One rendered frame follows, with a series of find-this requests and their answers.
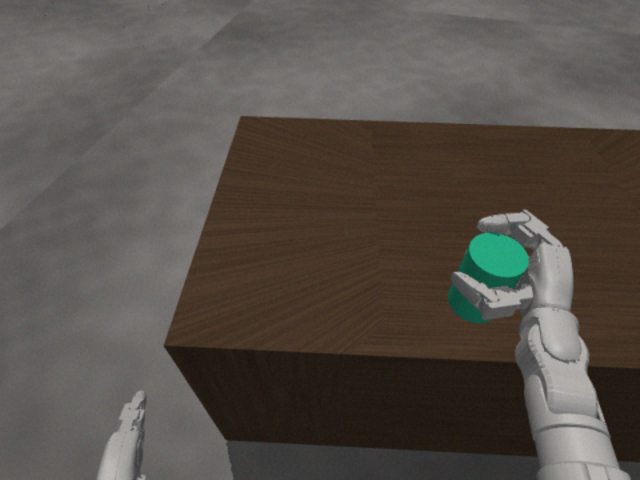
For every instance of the can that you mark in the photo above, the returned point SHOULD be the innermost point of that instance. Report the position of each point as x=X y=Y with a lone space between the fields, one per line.
x=493 y=259

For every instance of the right robot arm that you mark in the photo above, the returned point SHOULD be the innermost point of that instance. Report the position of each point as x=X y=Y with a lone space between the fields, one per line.
x=570 y=433

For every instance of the left robot hand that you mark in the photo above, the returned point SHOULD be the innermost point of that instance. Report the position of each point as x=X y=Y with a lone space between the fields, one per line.
x=123 y=454

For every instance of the right robot hand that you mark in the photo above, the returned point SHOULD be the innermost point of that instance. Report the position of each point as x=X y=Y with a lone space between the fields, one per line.
x=547 y=281

